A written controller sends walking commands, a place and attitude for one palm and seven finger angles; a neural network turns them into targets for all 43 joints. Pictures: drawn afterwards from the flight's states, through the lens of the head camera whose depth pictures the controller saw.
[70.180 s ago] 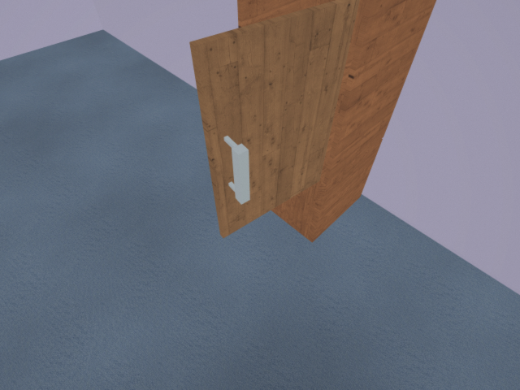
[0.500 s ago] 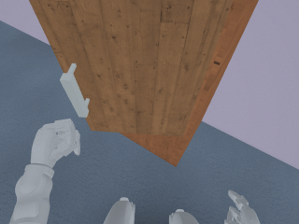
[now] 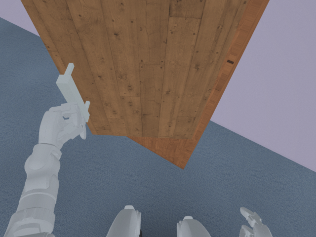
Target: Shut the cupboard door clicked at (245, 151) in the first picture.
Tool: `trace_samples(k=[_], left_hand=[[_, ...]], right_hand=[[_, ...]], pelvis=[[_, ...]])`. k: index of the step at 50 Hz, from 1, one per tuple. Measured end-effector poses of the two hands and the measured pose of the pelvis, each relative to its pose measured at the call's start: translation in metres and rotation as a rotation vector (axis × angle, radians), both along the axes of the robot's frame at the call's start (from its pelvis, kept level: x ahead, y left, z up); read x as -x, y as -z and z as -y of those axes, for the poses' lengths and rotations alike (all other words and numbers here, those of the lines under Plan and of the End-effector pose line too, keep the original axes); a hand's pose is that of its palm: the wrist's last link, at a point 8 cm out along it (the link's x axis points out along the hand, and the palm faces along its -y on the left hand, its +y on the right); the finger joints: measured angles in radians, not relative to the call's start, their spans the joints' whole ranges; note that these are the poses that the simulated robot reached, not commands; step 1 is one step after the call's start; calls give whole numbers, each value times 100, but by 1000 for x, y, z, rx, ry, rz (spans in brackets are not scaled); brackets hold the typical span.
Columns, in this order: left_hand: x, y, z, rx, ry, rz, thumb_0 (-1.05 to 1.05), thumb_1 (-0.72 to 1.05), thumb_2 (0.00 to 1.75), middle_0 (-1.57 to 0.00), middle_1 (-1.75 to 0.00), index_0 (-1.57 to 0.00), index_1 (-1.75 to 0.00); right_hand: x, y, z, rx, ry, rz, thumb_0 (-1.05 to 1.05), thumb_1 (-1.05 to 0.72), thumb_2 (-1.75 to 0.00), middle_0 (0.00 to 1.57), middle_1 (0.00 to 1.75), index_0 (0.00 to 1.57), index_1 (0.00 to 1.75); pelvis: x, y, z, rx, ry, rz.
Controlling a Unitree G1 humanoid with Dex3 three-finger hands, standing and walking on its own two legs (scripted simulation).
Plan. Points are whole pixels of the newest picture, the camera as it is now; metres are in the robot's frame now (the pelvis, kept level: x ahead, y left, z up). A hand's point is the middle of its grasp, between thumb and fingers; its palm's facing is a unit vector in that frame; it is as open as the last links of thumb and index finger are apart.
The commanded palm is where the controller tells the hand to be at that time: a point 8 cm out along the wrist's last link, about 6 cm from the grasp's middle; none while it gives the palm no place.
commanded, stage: bring the fist close to the handle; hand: left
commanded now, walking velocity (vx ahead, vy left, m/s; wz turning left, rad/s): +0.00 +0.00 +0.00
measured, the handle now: (77, 94) +0.47 +0.24 +0.05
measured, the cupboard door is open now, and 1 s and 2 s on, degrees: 29 24 12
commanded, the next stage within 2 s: push the door shut along its arc in 0.38 s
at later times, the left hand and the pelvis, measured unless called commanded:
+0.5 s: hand (81, 127) +0.36 +0.21 +0.06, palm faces -0.04 -1.00 -0.02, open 3.1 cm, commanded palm +0.34 +0.26 +0.05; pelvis +0.00 +0.00 +0.00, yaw +0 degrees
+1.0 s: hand (83, 107) +0.42 +0.21 +0.05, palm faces -0.13 -0.99 -0.01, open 3.2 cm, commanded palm +0.41 +0.25 +0.05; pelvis -0.01 -0.01 -0.02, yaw +0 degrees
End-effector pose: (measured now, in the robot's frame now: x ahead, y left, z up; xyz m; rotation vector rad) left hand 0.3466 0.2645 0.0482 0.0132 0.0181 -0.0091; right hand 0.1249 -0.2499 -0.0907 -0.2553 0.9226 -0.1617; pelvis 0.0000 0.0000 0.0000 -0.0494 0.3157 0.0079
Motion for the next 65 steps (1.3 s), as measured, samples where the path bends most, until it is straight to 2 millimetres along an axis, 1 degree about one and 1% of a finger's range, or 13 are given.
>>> trace_samples(k=[3,7,12,16,23,26,29,32,35,42,49,56,65], left_hand=[[-5,-5,-4,1,-12,34,2,90,90,-130,-150,-129,-150],[-1,-9,-4,-10,5,47,2,90,90,-130,-150,-129,-150],[10,1,-5,4,11,-8,2,90,90,-130,-150,-129,-150],[14,7,-8,12,-13,-2,2,90,90,-130,-150,-130,-150],[5,-5,0,-8,19,69,2,90,90,-130,-150,-130,-150],[3,-7,6,-6,39,50,2,90,90,-130,-150,-130,-150],[1,-3,5,-4,36,7,2,90,90,-130,-150,-130,-150],[-6,0,2,-6,25,-12,2,90,90,-130,-150,-130,-150],[-16,-2,3,-12,34,19,2,90,90,-130,-150,-130,-150],[-38,-6,0,-18,84,34,2,90,90,-133,-150,-130,-150],[-56,-7,-4,-2,119,13,2,90,90,-132,-150,-133,-150],[-72,-6,-5,-1,146,12,2,90,90,-132,-150,-132,-150],[-94,-5,2,-6,193,5,2,90,90,-131,-150,-132,-150]], right_hand=[[5,1,3,2,9,-21,1,-90,-90,21,30,20,30],[10,2,7,-4,23,-41,1,-90,-90,21,30,20,30],[10,0,10,-5,28,-49,1,-90,-90,21,30,20,30],[7,0,12,12,18,-43,1,-90,-90,21,30,20,30],[0,2,12,19,5,-19,1,-90,-90,21,30,20,30],[-1,1,10,3,9,-7,1,-90,-90,21,30,20,30],[-1,0,7,-7,10,-2,1,-90,-90,21,30,20,30],[3,3,8,-5,6,-11,1,-90,-90,21,30,20,30],[9,7,10,6,7,-33,1,-90,-90,21,30,20,30],[29,18,18,24,34,-106,1,-90,-90,21,30,20,30],[49,22,22,37,66,-158,1,-90,-90,21,30,20,30],[63,24,22,51,80,-195,1,-90,-90,21,30,20,30],[74,27,16,63,86,-227,1,-90,-90,21,30,20,30]], pelvis=[[-2,0,1,0,3,-4],[-5,-1,2,-3,7,-2],[-6,-3,2,-6,5,5],[-3,-1,4,-3,-1,6],[2,3,5,4,-7,5],[2,1,5,1,-3,7],[2,0,5,-4,0,8],[4,2,6,-2,-3,6],[6,5,7,1,-6,-1],[7,11,7,7,-5,-23],[9,15,6,12,-3,-40],[12,19,2,22,-5,-58],[15,24,-5,34,-9,-83]])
